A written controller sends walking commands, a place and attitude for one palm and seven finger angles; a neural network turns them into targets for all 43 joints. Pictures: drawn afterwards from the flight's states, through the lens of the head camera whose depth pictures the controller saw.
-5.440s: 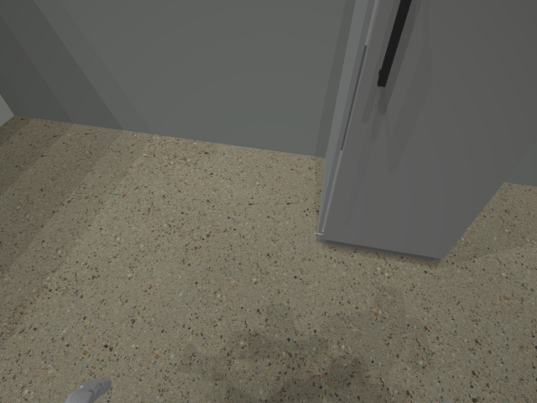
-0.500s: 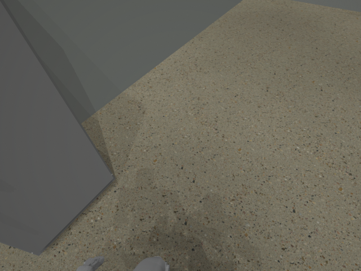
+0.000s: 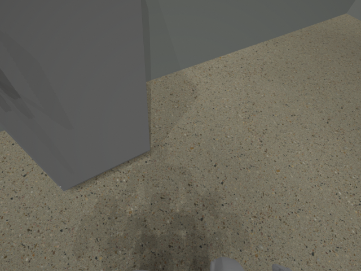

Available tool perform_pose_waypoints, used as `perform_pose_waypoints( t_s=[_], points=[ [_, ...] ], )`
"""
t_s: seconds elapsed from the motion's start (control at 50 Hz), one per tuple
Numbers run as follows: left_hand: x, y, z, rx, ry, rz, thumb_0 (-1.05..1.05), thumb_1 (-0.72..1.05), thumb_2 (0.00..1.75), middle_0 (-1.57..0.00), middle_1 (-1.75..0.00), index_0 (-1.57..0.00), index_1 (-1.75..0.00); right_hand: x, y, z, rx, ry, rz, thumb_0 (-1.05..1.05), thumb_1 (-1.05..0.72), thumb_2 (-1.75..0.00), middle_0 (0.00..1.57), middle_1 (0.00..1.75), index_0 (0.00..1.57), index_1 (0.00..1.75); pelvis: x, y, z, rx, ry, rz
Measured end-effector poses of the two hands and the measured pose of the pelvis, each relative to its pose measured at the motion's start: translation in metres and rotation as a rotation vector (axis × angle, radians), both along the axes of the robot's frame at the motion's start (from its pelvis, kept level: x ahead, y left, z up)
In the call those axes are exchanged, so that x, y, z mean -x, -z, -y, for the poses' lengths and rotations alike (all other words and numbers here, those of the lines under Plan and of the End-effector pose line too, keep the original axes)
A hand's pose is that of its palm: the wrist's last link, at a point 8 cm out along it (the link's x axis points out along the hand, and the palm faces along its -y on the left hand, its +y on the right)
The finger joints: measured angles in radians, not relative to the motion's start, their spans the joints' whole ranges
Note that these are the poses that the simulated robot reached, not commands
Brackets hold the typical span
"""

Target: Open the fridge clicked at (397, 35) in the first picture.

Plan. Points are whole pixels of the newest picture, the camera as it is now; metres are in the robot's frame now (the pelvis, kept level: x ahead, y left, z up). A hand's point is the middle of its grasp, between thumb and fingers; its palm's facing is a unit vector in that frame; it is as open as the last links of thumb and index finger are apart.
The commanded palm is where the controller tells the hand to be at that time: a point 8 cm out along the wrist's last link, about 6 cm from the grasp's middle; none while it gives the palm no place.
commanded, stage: turn to face it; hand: left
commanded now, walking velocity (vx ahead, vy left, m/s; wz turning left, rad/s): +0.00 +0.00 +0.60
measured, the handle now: out of the picture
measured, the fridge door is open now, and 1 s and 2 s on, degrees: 0 0 0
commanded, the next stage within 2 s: take the last steps up to it in 0.96 s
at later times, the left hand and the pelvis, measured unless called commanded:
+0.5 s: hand out of the picture +0.06 +0.16 -0.14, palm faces +0.30 -0.91 -0.28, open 7.4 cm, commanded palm none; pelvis +0.00 -0.05 +0.00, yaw +18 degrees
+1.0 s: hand out of the picture -0.10 +0.22 -0.17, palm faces +0.55 -0.80 -0.22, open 7.4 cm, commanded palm none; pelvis -0.03 +0.02 +0.01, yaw +30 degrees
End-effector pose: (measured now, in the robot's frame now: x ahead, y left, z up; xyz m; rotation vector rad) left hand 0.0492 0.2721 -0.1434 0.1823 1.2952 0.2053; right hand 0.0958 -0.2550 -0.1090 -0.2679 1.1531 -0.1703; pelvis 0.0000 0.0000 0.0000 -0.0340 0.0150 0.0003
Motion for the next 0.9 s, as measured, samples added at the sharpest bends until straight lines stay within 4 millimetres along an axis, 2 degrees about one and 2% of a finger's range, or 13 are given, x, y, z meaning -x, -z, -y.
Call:
perform_pose_waypoints(
  t_s=[0.08,0.16,0.26,0.34,0.46,0.58,0.66,0.78,0.84,0.9],
  points=[
    [-0.015,-0.010,-0.001,-0.008,-0.026,0.074,0.01,0.91,0.89,-0.20,-0.30,-0.20,-0.30,0.004,0.003,-0.007,-0.021,-0.022,-0.036,0.00,-0.90,-0.90,0.20,0.30,0.20,0.30,-0.002,-0.004,0.001,-0.003,-0.047,-0.001],
    [-0.029,-0.018,0.008,-0.017,-0.044,0.133,0.01,0.91,0.89,-0.20,-0.30,-0.20,-0.30,0.008,0.010,-0.004,-0.044,-0.035,-0.065,0.00,-0.90,-0.90,0.20,0.30,0.20,0.30,-0.004,-0.003,0.008,-0.012,-0.091,-0.004],
    [-0.043,-0.027,0.030,-0.034,-0.057,0.198,0.01,0.91,0.89,-0.20,-0.30,-0.20,-0.30,0.011,0.025,0.012,-0.069,-0.048,-0.097,0.00,-0.90,-0.90,0.20,0.30,0.20,0.30,-0.004,0.001,0.025,-0.028,-0.147,-0.007],
    [-0.039,-0.033,0.049,-0.065,-0.075,0.246,0.01,0.91,0.89,-0.20,-0.30,-0.20,-0.30,0.004,0.042,0.030,-0.088,-0.069,-0.112,0.00,-0.90,-0.90,0.20,0.30,0.20,0.30,-0.004,0.008,0.041,-0.040,-0.201,0.000],
    [0.001,-0.043,0.064,-0.072,-0.171,0.219,0.01,0.91,0.89,-0.20,-0.30,-0.20,-0.30,-0.017,0.037,0.040,-0.086,-0.151,-0.127,0.00,-0.91,-0.90,0.20,0.30,0.20,0.30,-0.006,-0.001,0.049,-0.070,-0.292,0.017],
    [0.056,-0.032,0.067,-0.051,-0.281,0.142,0.01,0.91,0.89,-0.20,-0.30,-0.20,-0.30,-0.045,0.030,0.028,-0.060,-0.255,-0.129,0.00,-0.91,-0.90,0.19,0.30,0.20,0.30,-0.002,-0.002,0.045,-0.075,-0.373,0.023],
    [0.102,-0.018,0.061,-0.027,-0.364,0.069,0.01,0.91,0.89,-0.20,-0.30,-0.20,-0.30,-0.069,0.025,0.000,-0.037,-0.343,-0.108,0.00,-0.91,-0.90,0.19,0.30,0.20,0.30,0.004,0.001,0.034,-0.065,-0.419,0.018],
    [0.171,0.016,0.038,0.016,-0.492,-0.040,0.01,0.91,0.89,-0.20,-0.30,-0.20,-0.30,-0.101,0.018,-0.062,-0.006,-0.480,0.001,0.00,-0.91,-0.90,0.19,0.30,0.20,0.30,0.016,0.017,0.005,-0.041,-0.476,0.015],
    [0.189,0.016,0.029,0.024,-0.522,-0.081,0.01,0.91,0.89,-0.20,-0.30,-0.20,-0.30,-0.102,0.006,-0.086,-0.007,-0.516,0.037,0.00,-0.91,-0.90,0.20,0.30,0.20,0.30,0.021,0.011,-0.003,-0.028,-0.481,0.026],
    [0.192,0.009,0.022,0.032,-0.538,-0.064,0.01,0.91,0.89,-0.20,-0.30,-0.20,-0.30,-0.095,-0.003,-0.101,-0.009,-0.532,0.043,0.00,-0.90,-0.90,0.20,0.30,0.20,0.30,0.025,0.002,-0.009,-0.012,-0.502,0.033]
  ],
)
